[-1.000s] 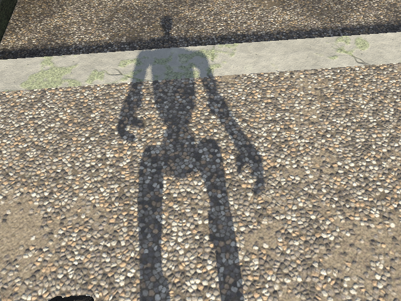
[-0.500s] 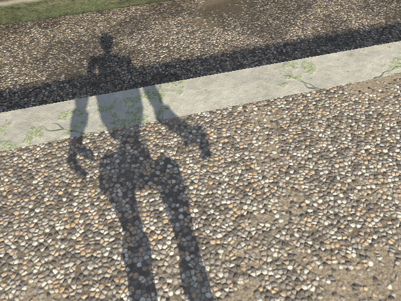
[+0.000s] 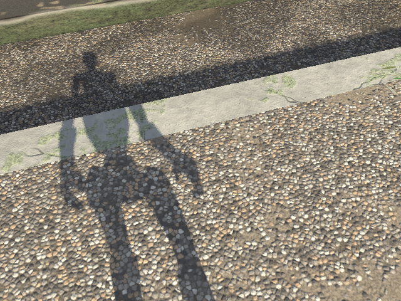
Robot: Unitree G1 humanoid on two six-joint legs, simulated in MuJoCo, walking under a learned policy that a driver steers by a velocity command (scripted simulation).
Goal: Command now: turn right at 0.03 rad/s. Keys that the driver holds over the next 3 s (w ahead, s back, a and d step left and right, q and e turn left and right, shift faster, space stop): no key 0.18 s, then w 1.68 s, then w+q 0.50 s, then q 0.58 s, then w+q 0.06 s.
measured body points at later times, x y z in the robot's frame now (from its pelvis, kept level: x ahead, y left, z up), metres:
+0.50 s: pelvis +0.08 +0.03 +0.00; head +0.09 +0.04 +0.45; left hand +0.11 +0.30 -0.15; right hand +0.14 -0.25 -0.13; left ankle +0.07 +0.12 -0.73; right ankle -0.02 -0.11 -0.67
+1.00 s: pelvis +0.34 -0.02 -0.01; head +0.37 -0.03 +0.44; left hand +0.51 +0.23 -0.11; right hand +0.31 -0.29 -0.15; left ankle +0.15 +0.12 -0.64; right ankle +0.43 -0.11 -0.73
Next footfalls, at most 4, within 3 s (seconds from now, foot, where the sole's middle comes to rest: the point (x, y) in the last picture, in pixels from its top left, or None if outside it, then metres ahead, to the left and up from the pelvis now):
0.90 right None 0.47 -0.11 -0.77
1.46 left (175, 230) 0.78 0.13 -0.77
2.00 right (231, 167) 1.07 -0.09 -0.77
2.50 left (163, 137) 1.26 0.21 -0.77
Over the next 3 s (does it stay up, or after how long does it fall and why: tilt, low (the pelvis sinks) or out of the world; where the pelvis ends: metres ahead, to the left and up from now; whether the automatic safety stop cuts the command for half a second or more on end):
stays up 1.17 0.07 0.00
